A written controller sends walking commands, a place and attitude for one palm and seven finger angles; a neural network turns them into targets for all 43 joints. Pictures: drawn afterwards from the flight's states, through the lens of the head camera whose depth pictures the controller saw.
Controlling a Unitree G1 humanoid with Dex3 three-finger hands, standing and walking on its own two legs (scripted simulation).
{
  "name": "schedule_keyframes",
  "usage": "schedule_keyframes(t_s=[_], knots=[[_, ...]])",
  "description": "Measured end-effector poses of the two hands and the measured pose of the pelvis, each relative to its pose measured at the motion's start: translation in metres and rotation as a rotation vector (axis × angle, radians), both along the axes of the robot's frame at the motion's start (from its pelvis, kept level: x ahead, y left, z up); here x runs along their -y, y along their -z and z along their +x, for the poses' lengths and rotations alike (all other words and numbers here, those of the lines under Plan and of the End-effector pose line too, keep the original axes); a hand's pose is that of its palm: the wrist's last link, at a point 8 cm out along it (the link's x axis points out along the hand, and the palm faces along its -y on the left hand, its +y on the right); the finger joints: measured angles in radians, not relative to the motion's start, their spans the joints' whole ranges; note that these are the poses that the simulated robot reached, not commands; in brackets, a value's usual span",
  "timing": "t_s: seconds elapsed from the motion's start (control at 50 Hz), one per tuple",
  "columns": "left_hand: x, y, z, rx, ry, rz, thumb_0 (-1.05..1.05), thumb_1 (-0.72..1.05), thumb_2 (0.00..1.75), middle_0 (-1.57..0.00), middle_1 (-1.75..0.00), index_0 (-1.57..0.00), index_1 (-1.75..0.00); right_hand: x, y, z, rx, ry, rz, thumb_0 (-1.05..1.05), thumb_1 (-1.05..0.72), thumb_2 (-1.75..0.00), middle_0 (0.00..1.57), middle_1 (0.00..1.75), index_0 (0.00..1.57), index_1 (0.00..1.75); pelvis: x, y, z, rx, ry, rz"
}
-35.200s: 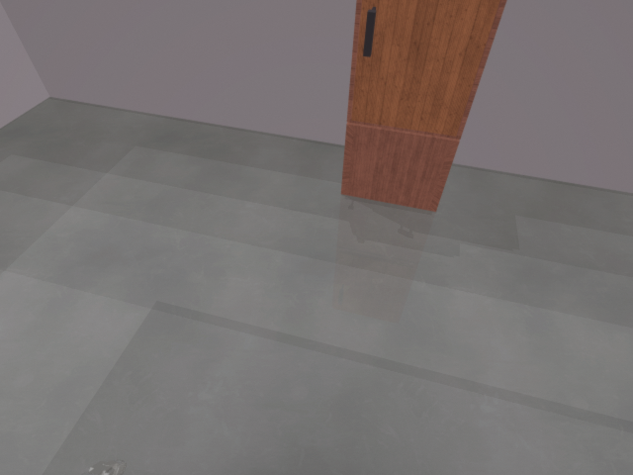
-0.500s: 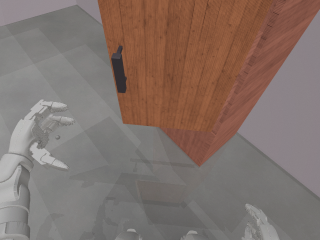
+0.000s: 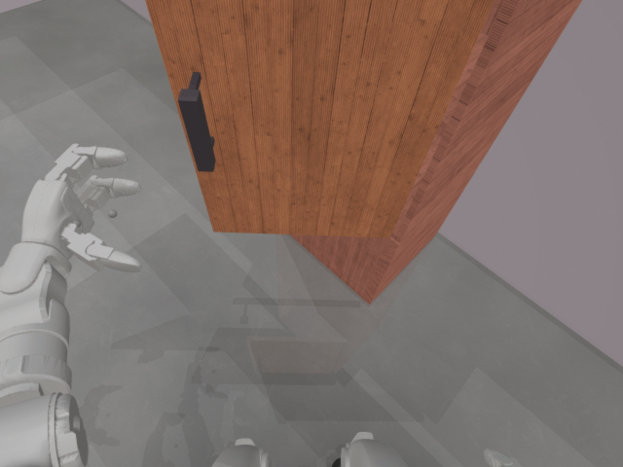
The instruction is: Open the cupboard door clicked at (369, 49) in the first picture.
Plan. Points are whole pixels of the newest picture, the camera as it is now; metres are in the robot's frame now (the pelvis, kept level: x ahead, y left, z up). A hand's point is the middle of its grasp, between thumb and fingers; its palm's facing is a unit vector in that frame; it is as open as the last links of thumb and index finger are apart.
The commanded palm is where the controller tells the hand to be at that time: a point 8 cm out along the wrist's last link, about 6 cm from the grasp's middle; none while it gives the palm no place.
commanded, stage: move the hooked fingers beside the handle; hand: left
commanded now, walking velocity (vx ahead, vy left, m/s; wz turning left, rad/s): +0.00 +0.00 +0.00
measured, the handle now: (201, 123) +0.59 +0.17 +0.06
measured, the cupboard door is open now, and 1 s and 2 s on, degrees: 44 44 44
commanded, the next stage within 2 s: slide the fingers in behind the handle in 1.64 s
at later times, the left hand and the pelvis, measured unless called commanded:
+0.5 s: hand (136, 166) +0.48 +0.24 +0.07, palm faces -0.03 -1.00 -0.02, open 14.0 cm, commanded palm +0.47 +0.29 +0.07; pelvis +0.00 +0.00 -0.01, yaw -1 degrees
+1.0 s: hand (155, 132) +0.56 +0.23 +0.06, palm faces -0.04 -1.00 -0.02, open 14.0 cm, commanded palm +0.54 +0.27 +0.06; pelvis +0.01 +0.01 -0.02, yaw -3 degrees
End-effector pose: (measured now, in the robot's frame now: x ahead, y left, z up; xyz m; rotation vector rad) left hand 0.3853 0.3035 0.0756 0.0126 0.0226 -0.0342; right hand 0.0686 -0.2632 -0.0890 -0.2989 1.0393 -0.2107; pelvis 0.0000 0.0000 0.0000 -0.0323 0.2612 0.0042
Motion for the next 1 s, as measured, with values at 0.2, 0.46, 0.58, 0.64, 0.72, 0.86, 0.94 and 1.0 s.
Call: schedule_keyframes(t_s=[0.2,0.46,0.58,0.64,0.72,0.86,0.94,1.0], knots=[[0.002,0.000,0.029,-0.002,-0.014,0.004,-0.02,-0.50,0.30,-0.30,-1.20,-0.30,-1.20,0.003,0.006,-0.019,-0.075,0.036,-0.002,0.01,-0.90,-0.90,0.21,0.30,0.21,0.30,0.001,0.004,-0.001,-0.029,0.008,-0.002],[0.008,-0.001,0.073,0.001,-0.007,0.005,-0.02,-0.50,0.30,-0.29,-1.20,-0.30,-1.20,0.007,0.013,-0.053,-0.210,0.083,-0.024,0.00,-0.90,-0.90,0.21,0.30,0.21,0.30,0.001,0.012,-0.003,-0.083,0.010,-0.010],[0.012,0.003,0.092,-0.032,-0.008,0.008,-0.01,-0.50,0.30,-0.30,-1.20,-0.30,-1.20,0.005,0.012,-0.070,-0.266,0.108,-0.028,0.00,-0.90,-0.90,0.21,0.30,0.21,0.30,0.001,0.014,-0.003,-0.105,0.012,-0.015],[0.011,0.002,0.102,-0.021,-0.015,0.007,-0.01,-0.50,0.30,-0.30,-1.20,-0.30,-1.20,0.004,0.011,-0.078,-0.292,0.122,-0.031,0.00,-0.90,-0.90,0.21,0.30,0.21,0.30,0.000,0.015,-0.002,-0.118,0.015,-0.018],[0.010,0.002,0.117,-0.028,-0.014,0.010,-0.01,-0.50,0.30,-0.30,-1.20,-0.30,-1.20,0.002,0.011,-0.088,-0.331,0.137,-0.036,0.00,-0.90,-0.90,0.21,0.30,0.21,0.30,-0.001,0.017,-0.001,-0.135,0.015,-0.024],[0.011,0.003,0.144,-0.032,-0.011,0.005,-0.01,-0.50,0.30,-0.30,-1.20,-0.30,-1.20,-0.004,0.010,-0.103,-0.398,0.159,-0.042,0.00,-0.90,-0.90,0.21,0.30,0.21,0.30,-0.005,0.022,0.001,-0.176,0.017,-0.034],[0.012,0.006,0.155,-0.031,-0.006,0.006,-0.01,-0.50,0.30,-0.29,-1.20,-0.29,-1.20,-0.010,0.009,-0.109,-0.433,0.177,-0.035,0.00,-0.90,-0.90,0.21,0.30,0.21,0.30,-0.007,0.023,0.004,-0.194,0.023,-0.037],[0.014,0.012,0.158,-0.042,0.002,0.009,-0.01,-0.50,0.30,-0.29,-1.20,-0.29,-1.20,-0.015,0.008,-0.112,-0.454,0.190,-0.021,0.00,-0.90,-0.90,0.21,0.30,0.21,0.30,-0.009,0.022,0.008,-0.199,0.030,-0.037]])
